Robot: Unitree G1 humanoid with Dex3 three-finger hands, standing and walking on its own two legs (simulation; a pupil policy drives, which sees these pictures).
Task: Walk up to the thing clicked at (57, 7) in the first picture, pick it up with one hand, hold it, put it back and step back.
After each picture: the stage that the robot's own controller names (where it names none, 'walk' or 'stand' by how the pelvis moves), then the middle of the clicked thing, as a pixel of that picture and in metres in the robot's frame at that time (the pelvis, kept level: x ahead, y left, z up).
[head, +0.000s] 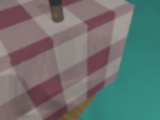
stand; (56, 10) +0.78 +0.18 +0.07
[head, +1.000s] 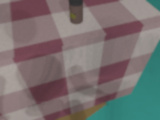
rise first; (76, 10) +0.70 +0.13 +0.08
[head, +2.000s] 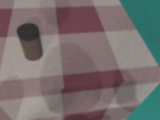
rise first; (31, 42) +0.43 +0.23 +0.10
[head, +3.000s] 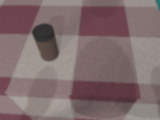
stand; (46, 43) +0.43 +0.17 +0.10
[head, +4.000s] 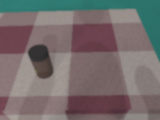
stand; (41, 62) +0.40 +0.19 +0.07
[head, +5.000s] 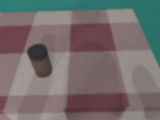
stand; (40, 61) +0.41 +0.19 +0.06
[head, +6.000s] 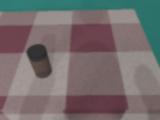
stand; (40, 61) +0.41 +0.19 +0.06
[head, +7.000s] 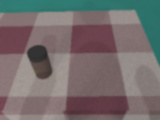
stand; (40, 62) +0.40 +0.19 +0.06
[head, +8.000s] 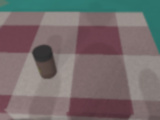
rise first; (45, 62) +0.40 +0.19 +0.07
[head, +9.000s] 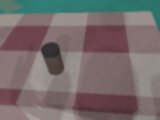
go down; (53, 59) +0.42 +0.18 +0.07
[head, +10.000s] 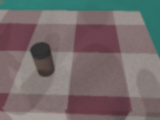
go down; (43, 60) +0.41 +0.18 +0.07
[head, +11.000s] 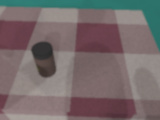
go down; (44, 60) +0.40 +0.17 +0.08
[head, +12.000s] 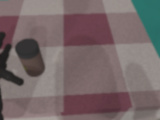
close in; (31, 58) +0.40 +0.18 +0.09
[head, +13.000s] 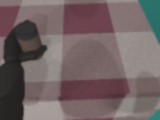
close; (30, 42) +0.44 +0.18 +0.12
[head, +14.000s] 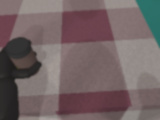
lift; (24, 58) +0.38 +0.20 +0.12
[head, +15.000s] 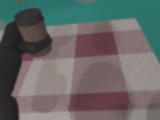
lift; (34, 33) +0.35 +0.15 +0.28
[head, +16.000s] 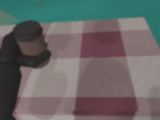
hold; (33, 45) +0.33 +0.16 +0.25
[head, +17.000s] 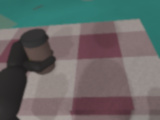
hold; (39, 52) +0.33 +0.15 +0.23
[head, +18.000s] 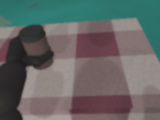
crouch; (37, 47) +0.35 +0.16 +0.22
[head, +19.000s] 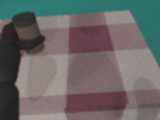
lower; (29, 33) +0.43 +0.18 +0.21
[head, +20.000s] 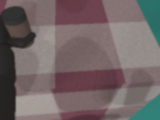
lower; (19, 28) +0.48 +0.19 +0.13
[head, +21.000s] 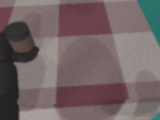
lower; (22, 43) +0.44 +0.20 +0.12
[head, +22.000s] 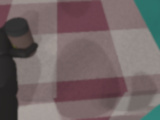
lower; (22, 39) +0.45 +0.19 +0.12
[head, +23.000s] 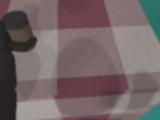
rest; (21, 32) +0.47 +0.19 +0.13
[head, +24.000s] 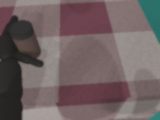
withdraw; (26, 41) +0.44 +0.19 +0.11
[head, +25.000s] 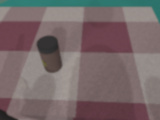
sink last; (50, 55) +0.40 +0.17 +0.10
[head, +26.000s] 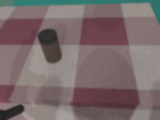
stand; (50, 46) +0.45 +0.18 +0.10
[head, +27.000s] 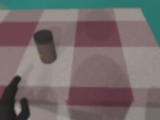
stand; (46, 47) +0.46 +0.19 +0.11
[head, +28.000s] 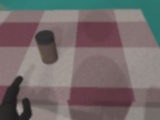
stand; (47, 47) +0.46 +0.18 +0.11
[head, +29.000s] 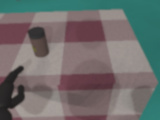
walk; (39, 42) +0.54 +0.20 +0.10
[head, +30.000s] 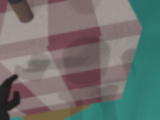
walk; (21, 7) +0.66 +0.24 +0.10
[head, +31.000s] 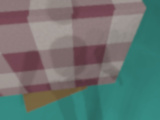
walk; out of the picture +0.84 +0.22 +0.08
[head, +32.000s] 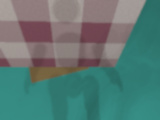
walk; out of the picture +1.05 +0.15 +0.09
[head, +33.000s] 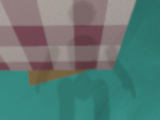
stand; out of the picture +1.05 +0.20 +0.09
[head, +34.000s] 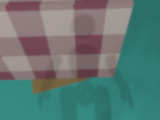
stand; out of the picture +1.07 +0.20 +0.06
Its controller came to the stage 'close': yes
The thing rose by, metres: 0.20
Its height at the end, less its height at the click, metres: +0.00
